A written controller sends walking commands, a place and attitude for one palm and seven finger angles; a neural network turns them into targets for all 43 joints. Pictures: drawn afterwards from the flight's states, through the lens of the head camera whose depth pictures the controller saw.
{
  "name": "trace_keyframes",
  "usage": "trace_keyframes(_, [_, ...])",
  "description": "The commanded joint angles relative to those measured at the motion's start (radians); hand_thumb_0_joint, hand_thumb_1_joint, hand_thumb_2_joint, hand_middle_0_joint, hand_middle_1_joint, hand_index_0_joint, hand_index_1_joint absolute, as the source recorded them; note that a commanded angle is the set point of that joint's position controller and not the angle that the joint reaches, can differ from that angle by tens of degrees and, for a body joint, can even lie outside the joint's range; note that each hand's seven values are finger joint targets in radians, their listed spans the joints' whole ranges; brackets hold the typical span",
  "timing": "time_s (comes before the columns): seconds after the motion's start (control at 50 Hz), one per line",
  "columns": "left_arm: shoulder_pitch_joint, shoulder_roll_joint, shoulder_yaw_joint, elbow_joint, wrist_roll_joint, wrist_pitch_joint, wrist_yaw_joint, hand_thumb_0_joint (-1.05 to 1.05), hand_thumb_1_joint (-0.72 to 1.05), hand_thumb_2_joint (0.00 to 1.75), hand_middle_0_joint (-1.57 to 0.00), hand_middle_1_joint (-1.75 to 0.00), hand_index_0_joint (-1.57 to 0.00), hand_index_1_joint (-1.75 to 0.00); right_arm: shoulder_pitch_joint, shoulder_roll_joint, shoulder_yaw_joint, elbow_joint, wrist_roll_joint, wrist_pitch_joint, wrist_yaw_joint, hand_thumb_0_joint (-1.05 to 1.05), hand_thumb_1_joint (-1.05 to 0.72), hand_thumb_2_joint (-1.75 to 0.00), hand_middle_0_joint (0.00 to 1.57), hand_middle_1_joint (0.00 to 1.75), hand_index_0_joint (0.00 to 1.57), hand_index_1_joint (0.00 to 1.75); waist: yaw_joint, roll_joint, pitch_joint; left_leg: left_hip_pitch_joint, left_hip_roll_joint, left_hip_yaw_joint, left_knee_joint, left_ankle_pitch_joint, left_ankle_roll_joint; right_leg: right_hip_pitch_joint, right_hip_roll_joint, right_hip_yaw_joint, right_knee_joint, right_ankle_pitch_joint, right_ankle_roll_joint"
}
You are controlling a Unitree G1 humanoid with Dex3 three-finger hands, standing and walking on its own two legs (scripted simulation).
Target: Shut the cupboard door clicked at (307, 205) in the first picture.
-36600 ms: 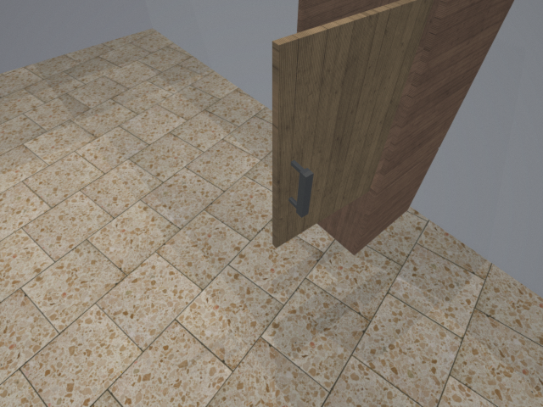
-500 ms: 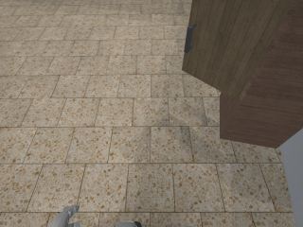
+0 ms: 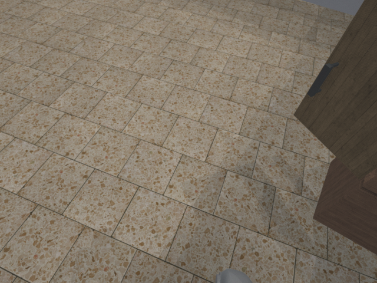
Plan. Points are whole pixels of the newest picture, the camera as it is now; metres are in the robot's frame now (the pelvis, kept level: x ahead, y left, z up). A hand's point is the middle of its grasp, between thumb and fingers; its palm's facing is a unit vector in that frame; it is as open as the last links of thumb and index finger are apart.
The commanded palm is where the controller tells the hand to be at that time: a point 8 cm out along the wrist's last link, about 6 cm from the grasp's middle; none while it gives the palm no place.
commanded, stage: walk to a spot facing it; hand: left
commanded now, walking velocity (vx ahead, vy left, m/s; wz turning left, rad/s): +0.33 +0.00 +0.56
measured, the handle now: (323, 79) +0.84 -0.49 -0.09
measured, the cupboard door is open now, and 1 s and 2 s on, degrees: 60 60 60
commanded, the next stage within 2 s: turn to face it in 0.64 s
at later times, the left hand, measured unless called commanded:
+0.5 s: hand out of the picture +0.11 +0.14 -0.16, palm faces +0.38 -0.91 -0.19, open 7.4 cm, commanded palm none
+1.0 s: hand (89, 201) +0.32 +0.29 -0.15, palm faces +0.45 -0.87 -0.22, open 7.3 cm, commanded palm none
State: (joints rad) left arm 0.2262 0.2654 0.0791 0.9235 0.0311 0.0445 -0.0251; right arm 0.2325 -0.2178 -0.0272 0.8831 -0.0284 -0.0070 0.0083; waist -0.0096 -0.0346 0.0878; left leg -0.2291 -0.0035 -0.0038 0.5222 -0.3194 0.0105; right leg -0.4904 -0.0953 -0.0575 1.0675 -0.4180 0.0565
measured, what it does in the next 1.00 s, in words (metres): walks ahead, turning left: right foot, then left foot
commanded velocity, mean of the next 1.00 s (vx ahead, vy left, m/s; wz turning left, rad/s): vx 0.19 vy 0.00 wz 0.25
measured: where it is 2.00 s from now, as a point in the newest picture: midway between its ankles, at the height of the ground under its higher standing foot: (166, 232)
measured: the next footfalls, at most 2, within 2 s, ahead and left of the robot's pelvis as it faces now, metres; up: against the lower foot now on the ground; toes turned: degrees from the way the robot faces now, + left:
right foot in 0.18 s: +0.18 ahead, -0.15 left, +0.00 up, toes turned +1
left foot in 0.62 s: +0.29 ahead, +0.15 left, +0.00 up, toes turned +32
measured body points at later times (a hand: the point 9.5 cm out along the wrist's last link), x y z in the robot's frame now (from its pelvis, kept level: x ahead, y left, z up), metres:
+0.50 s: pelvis +0.16 -0.03 +0.01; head +0.21 -0.01 +0.45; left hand +0.09 +0.19 -0.14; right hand +0.35 -0.23 -0.13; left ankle +0.19 +0.12 -0.68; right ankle +0.14 -0.15 -0.73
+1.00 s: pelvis +0.32 +0.07 +0.00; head +0.35 +0.09 +0.45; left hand +0.30 +0.33 -0.14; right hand +0.47 -0.12 -0.15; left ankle +0.25 +0.13 -0.73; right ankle +0.44 -0.02 -0.70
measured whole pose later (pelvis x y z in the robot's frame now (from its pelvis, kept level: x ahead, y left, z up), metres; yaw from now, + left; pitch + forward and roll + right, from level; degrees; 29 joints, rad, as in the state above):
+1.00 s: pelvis +0.32 +0.07 +0.00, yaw +26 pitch -1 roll +0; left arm 0.16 0.21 0.05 0.93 0.03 0.02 0.00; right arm 0.24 -0.18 -0.01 0.99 -0.02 -0.01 -0.02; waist 0.00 0.00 0.07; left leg -0.14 0.00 0.10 0.45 -0.30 0.05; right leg -0.45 -0.06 -0.04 0.74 -0.23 0.03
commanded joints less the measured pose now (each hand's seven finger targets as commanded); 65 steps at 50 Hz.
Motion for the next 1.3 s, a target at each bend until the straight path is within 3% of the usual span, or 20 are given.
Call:
trace_keyframes(0.0, [-0.115,0.061,0.009,-0.143,-0.008,-0.057,-0.011,0.0,0.9,0.9,-0.2,-0.3,-0.2,-0.3,0.062,-0.214,-0.06,-0.015,-0.001,-0.022,-0.018,0.0,-0.9,-0.9,0.2,0.3,0.2,0.3,-0.034,0.173,-0.058,0.126,0.212,-0.254,-0.259,0.083,0.166,-0.109,-0.003,0.021,-0.167,0.078,0.013])
trace_keyframes(0.12, [0.083,0.088,0.03,-0.088,-0.007,-0.072,-0.011,0.0,0.9,0.9,-0.2,-0.3,-0.2,-0.3,-0.028,-0.198,-0.068,-0.012,0.003,-0.012,-0.009,0.0,-0.9,-0.9,0.2,0.3,0.2,0.3,0.082,0.112,-0.061,-0.216,0.126,-0.218,-0.092,-0.111,0.109,0.425,0.071,-0.03,-0.515,0.188,0.008])
trace_keyframes(0.14, [0.217,0.163,0.05,-0.056,0.001,-0.086,0.0,0.0,0.9,0.9,-0.2,-0.3,-0.2,-0.3,-0.036,-0.152,-0.058,-0.024,0.013,-0.017,-0.004,0.0,-0.9,-0.9,0.2,0.3,0.2,0.3,0.145,-0.081,-0.112,-0.378,0.025,-0.127,0.133,-0.201,0.061,0.632,-0.057,0.115,-0.655,0.005,-0.025])
trace_keyframes(0.16, [0.304,0.262,0.069,-0.048,0.012,-0.09,0.015,0.0,0.9,0.9,-0.2,-0.3,-0.2,-0.3,-0.017,-0.076,-0.045,-0.057,0.021,-0.023,-0.002,0.0,-0.9,-0.9,0.2,0.3,0.2,0.3,0.175,-0.394,-0.179,-0.493,-0.087,-0.015,0.514,-0.35,0.016,0.687,-0.366,0.525,-0.864,-0.264,-0.118])
trace_keyframes(0.18, [0.25,0.239,0.056,-0.06,-0.002,-0.082,0.027,0.0,0.9,0.9,-0.2,-0.3,-0.2,-0.3,-0.036,-0.117,-0.057,-0.068,0.009,-0.013,0.004,0.0,-0.9,-0.9,0.2,0.3,0.2,0.3,0.128,-0.266,-0.101,-0.519,-0.012,-0.07,0.688,-0.307,0.015,0.549,-0.422,0.616,-0.939,-0.396,-0.167])
trace_keyframes(0.2, [0.167,0.209,0.054,-0.076,0.002,-0.086,0.034,0.0,0.9,0.9,-0.2,-0.3,-0.2,-0.3,-0.033,-0.107,-0.06,-0.054,0.001,-0.013,0.008,0.0,-0.9,-0.9,0.2,0.3,0.2,0.3,0.088,-0.258,-0.074,-0.533,0.03,-0.084,0.793,-0.217,0.013,0.453,-0.409,0.62,-0.94,-0.457,-0.19])
trace_keyframes(0.3, [0.06,0.064,0.018,-0.06,0.003,-0.118,0.038,0.0,0.9,0.9,-0.2,-0.3,-0.2,-0.3,-0.033,-0.042,-0.05,0.001,0.001,0.014,0.039,0.0,-0.9,-0.9,0.2,0.3,0.2,0.3,0.002,-0.126,-0.056,-0.415,0.106,0.003,0.639,0.027,-0.031,0.352,-0.259,0.022,-0.863,0.2,-0.133])
trace_keyframes(0.48, [0.181,0.087,0.017,0.02,0.0,-0.125,0.039,0.0,0.9,0.9,-0.2,-0.3,-0.2,-0.3,-0.235,-0.019,-0.028,-0.084,0.0,0.005,0.064,0.0,-0.9,-0.9,0.2,0.3,0.2,0.3,0.054,-0.103,-0.031,-0.381,0.079,0.118,0.205,0.049,-0.002,0.557,-0.292,-0.163,-0.761,0.649,-0.122])
trace_keyframes(0.56, [0.131,0.143,0.031,0.002,-0.01,-0.115,0.036,0.0,0.9,0.9,-0.2,-0.3,-0.2,-0.3,-0.052,-0.087,-0.047,-0.057,-0.009,-0.004,0.045,0.0,-0.9,-0.9,0.2,0.3,0.2,0.3,-0.063,-0.068,-0.141,0.006,-0.031,0.195,0.068,0.064,0.05,0.45,-0.272,-0.263,-0.441,0.849,-0.084])
trace_keyframes(0.58, [0.118,0.128,0.03,-0.015,-0.011,-0.111,0.029,0.0,0.9,0.9,-0.2,-0.3,-0.2,-0.3,0.087,-0.17,-0.068,-0.025,-0.013,-0.007,0.035,0.0,-0.9,-0.9,0.2,0.3,0.2,0.3,-0.135,0.043,-0.23,0.279,0.039,0.088,-0.005,0.115,0.08,0.267,-0.233,-0.262,-0.178,0.633,-0.046])
trace_keyframes(0.6, [0.111,0.075,0.021,-0.07,-0.025,-0.104,0.01,0.0,0.9,0.9,-0.2,-0.3,-0.2,-0.3,0.194,-0.321,-0.104,-0.013,-0.02,-0.014,0.021,0.0,-0.9,-0.9,0.2,0.3,0.2,0.3,-0.168,0.345,-0.307,0.508,0.37,-0.414,-0.065,0.316,0.228,-0.11,-0.045,-0.225,0.164,-0.119,0.021])
trace_keyframes(0.62, [0.003,0.097,0.011,-0.126,-0.018,-0.099,0.017,0.0,0.9,0.9,-0.2,-0.3,-0.2,-0.3,0.245,-0.361,-0.104,0.007,0.002,-0.009,0.009,0.0,-0.9,-0.9,0.2,0.3,0.2,0.3,-0.189,0.216,-0.325,0.491,0.467,-0.536,-0.136,0.414,0.294,-0.211,-0.026,-0.046,0.273,-0.219,0.003])
trace_keyframes(0.68, [-0.005,0.055,0.017,-0.102,-0.01,-0.082,0.021,0.0,0.9,0.9,-0.2,-0.3,-0.2,-0.3,0.024,-0.242,-0.067,-0.06,0.003,-0.023,-0.013,0.0,-0.9,-0.9,0.2,0.3,0.2,0.3,-0.078,0.202,-0.149,0.117,0.352,-0.35,-0.214,0.112,0.208,-0.17,-0.088,0.059,0.225,-0.05,0.003])
trace_keyframes(0.78, [0.118,-0.001,0.001,-0.03,-0.004,-0.051,0.02,0.0,0.9,0.9,-0.2,-0.3,-0.2,-0.3,-0.017,-0.137,-0.026,-0.03,0.005,-0.045,-0.028,0.0,-0.9,-0.9,0.2,0.3,0.2,0.3,0.019,0.116,-0.178,0.077,0.247,-0.129,-0.211,0.485,0.167,-0.039,-0.038,0.039,0.04,0.12,0.011])
trace_keyframes(1.0, [0.049,0.013,-0.002,-0.021,-0.007,-0.027,0.018,0.0,0.9,0.9,-0.2,-0.3,-0.2,-0.3,-0.007,-0.124,-0.036,0.07,0.004,0.0,-0.043,0.0,-0.9,-0.9,0.2,0.3,0.2,0.3,0.048,0.133,-0.023,-0.008,0.268,0.045,-0.045,0.426,0.088,0.273,0.064,-0.003,-0.492,0.281,-0.047])
trace_keyframes(1.02, [0.094,0.047,0.007,-0.014,-0.004,-0.036,0.019,0.0,0.9,0.9,-0.2,-0.3,-0.2,-0.3,-0.008,-0.111,-0.037,0.064,0.01,0.002,-0.04,0.0,-0.9,-0.9,0.2,0.3,0.2,0.3,0.067,0.045,-0.049,-0.039,0.211,0.085,0.068,0.32,0.047,0.347,0.029,0.067,-0.571,0.448,-0.064])
trace_keyframes(1.06, [0.185,0.163,0.024,0.005,-0.007,-0.054,0.031,0.0,0.9,0.9,-0.2,-0.3,-0.2,-0.3,0.004,-0.063,-0.032,0.028,0.023,0.009,-0.038,0.0,-0.9,-0.9,0.2,0.3,0.2,0.3,0.084,-0.219,-0.144,-0.26,-0.006,0.127,0.512,-0.355,-0.048,0.495,-0.303,0.485,-0.715,0.922,-0.293])
trace_keyframes(1.08, [0.158,0.141,0.03,-0.003,-0.011,-0.051,0.046,0.0,0.9,0.9,-0.2,-0.3,-0.2,-0.3,-0.009,-0.07,-0.034,0.024,0.019,0.02,-0.047,0.0,-0.9,-0.9,0.2,0.3,0.2,0.3,0.068,-0.206,-0.165,-0.301,0.025,0.013,0.601,-0.336,-0.051,0.493,-0.28,0.513,-0.722,0.911,-0.321])
trace_keyframes(1.18, [-0.005,0.088,0.031,-0.05,-0.007,-0.041,0.056,0.0,0.9,0.9,-0.2,-0.3,-0.2,-0.3,-0.028,-0.047,-0.03,0.025,0.015,0.033,-0.036,0.0,-0.9,-0.9,0.2,0.3,0.2,0.3,0.011,-0.052,-0.183,-0.254,0.066,-0.003,0.551,-0.133,-0.074,0.367,-0.143,0.312,-0.708,0.674,-0.26])
trace_keyframes(1.28, [-0.012,0.117,0.044,-0.059,0.0,-0.032,0.042,0.0,0.9,0.9,-0.2,-0.3,-0.2,-0.3,-0.041,-0.041,-0.033,-0.013,0.019,0.029,-0.035,0.0,-0.9,-0.9,0.2,0.3,0.2,0.3,0.017,-0.099,-0.167,-0.191,0.033,0.02,0.279,-0.11,-0.078,0.339,-0.107,0.356,-0.694,0.597,-0.244])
